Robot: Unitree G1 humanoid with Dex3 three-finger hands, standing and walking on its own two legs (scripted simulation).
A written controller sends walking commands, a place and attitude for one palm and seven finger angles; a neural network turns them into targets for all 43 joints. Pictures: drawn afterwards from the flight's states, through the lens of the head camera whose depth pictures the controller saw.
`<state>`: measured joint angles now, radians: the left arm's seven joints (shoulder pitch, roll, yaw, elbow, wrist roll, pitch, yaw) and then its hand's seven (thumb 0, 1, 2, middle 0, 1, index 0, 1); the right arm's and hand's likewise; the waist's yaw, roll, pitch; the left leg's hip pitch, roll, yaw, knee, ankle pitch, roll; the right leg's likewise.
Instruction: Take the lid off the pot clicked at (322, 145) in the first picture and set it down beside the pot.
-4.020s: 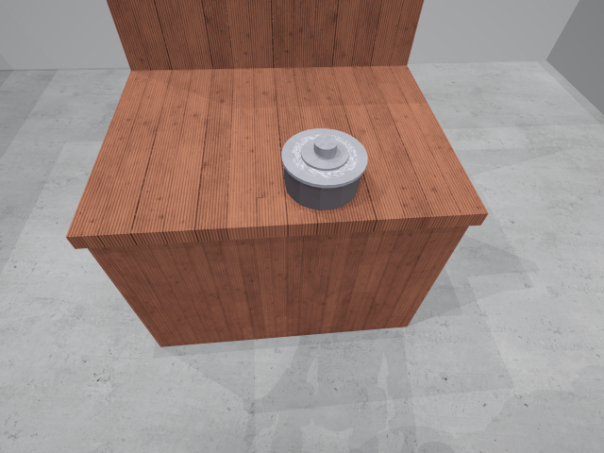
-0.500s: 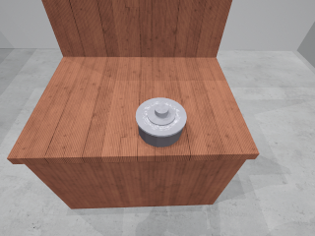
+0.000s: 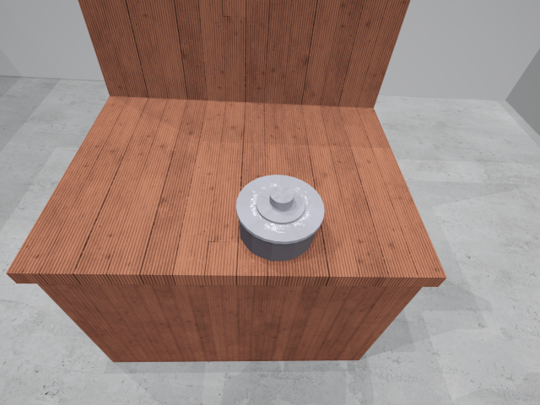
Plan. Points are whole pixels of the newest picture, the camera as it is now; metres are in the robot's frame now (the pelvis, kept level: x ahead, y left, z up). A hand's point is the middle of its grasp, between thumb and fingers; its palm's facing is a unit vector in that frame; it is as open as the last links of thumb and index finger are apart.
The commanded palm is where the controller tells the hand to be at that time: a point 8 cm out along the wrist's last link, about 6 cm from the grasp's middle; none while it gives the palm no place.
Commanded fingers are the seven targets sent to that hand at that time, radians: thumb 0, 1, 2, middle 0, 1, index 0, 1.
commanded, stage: look again from close up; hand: left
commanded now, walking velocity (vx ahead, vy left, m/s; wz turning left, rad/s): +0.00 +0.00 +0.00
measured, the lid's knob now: (281, 197) +0.49 +0.02 +0.00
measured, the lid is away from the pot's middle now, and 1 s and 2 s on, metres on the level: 0.00 0.00 0.00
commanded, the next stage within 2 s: shuffle to correct the standing spot in 0.24 s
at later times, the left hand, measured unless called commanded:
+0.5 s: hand out of the picture -0.02 +0.17 -0.18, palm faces +0.03 -0.99 -0.14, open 7.4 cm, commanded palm none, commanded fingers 0.00 0.90 0.90 -0.20 -0.30 -0.20 -0.30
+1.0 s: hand out of the picture -0.02 +0.11 -0.18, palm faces +0.08 -0.99 -0.14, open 7.4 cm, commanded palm none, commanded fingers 0.00 0.90 0.90 -0.20 -0.30 -0.20 -0.30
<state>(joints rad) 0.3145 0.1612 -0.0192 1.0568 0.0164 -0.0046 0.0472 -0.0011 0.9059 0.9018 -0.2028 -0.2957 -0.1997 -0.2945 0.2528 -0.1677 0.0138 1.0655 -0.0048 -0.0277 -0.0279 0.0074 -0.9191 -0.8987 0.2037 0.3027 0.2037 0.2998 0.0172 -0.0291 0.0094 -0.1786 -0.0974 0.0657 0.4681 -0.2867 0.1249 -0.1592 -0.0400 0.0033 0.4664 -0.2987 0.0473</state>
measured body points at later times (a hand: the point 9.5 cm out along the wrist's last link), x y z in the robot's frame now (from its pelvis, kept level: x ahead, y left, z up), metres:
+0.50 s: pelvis -0.01 +0.00 +0.00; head +0.00 +0.03 +0.45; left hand -0.02 +0.22 -0.17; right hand -0.01 -0.22 -0.14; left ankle -0.02 +0.03 -0.74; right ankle -0.03 -0.15 -0.74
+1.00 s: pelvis +0.01 -0.05 +0.00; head +0.03 -0.03 +0.45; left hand -0.03 +0.16 -0.17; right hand +0.01 -0.27 -0.15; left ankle -0.02 +0.03 -0.74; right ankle -0.03 -0.15 -0.74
